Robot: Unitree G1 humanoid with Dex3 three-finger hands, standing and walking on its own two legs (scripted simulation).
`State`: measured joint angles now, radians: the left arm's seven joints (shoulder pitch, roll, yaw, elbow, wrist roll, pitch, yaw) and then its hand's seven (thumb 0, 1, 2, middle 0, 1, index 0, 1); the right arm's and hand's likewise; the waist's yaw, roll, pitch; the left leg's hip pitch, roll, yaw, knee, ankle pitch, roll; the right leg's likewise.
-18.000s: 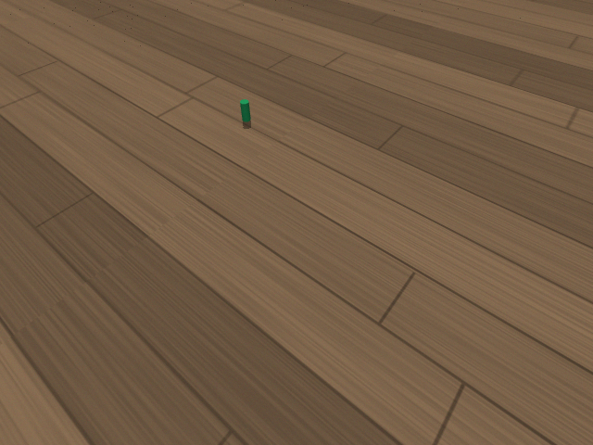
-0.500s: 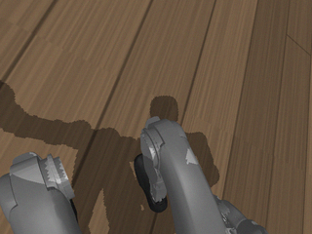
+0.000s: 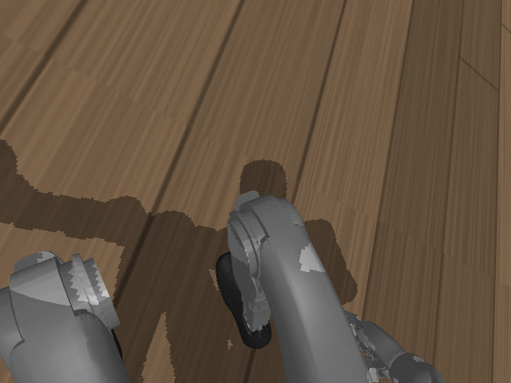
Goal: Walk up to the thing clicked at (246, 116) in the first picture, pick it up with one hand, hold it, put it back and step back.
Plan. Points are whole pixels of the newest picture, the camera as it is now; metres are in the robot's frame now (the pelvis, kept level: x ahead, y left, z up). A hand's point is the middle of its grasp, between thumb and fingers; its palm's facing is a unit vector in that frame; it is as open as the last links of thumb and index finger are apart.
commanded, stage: close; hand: left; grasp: from above
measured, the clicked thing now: out of the picture +0.45 +0.36 -0.24
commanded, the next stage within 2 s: settle in 0.22 s
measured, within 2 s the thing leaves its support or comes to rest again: leaves its support in 0.60 s
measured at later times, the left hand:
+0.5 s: hand out of the picture +0.43 +0.37 -0.21, palm faces -0.42 -0.16 -0.89, open 9.0 cm
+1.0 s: hand out of the picture +0.43 +0.38 -0.11, palm faces -0.43 -0.11 -0.89, open 8.9 cm
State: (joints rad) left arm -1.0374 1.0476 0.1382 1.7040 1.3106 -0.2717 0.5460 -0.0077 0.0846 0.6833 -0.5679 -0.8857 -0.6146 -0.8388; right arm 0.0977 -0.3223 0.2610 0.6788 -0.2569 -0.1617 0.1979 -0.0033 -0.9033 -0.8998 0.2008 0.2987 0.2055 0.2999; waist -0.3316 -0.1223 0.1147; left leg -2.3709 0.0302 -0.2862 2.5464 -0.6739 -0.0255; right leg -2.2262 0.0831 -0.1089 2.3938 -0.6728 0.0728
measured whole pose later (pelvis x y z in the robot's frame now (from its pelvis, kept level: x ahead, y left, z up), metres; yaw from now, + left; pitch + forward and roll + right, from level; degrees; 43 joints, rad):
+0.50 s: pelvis +0.00 +0.00 +0.00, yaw +0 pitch +27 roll -14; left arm -0.99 1.03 0.16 1.61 1.28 -0.26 0.48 0.01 0.11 0.65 -0.86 -0.80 -0.64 -0.77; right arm 0.11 -0.32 0.25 0.68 -0.24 -0.15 0.20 0.00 -0.92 -0.90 0.20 0.30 0.21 0.30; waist -0.32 -0.11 0.11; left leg -2.37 0.03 -0.29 2.54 -0.68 -0.03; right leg -2.22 0.08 -0.11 2.39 -0.68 0.07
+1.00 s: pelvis +0.00 +0.00 +0.03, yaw +4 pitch +32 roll -11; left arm -0.94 0.84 0.08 1.31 1.19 -0.16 0.24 0.02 0.10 0.67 -1.01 -0.80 -0.67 -0.76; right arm 0.12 -0.30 0.11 0.66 -0.14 -0.06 0.19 0.00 -0.93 -0.91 0.20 0.30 0.21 0.30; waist -0.23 0.00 -0.02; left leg -2.33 0.03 -0.21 2.41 -0.66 -0.02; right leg -2.20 0.04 -0.06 2.30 -0.69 0.07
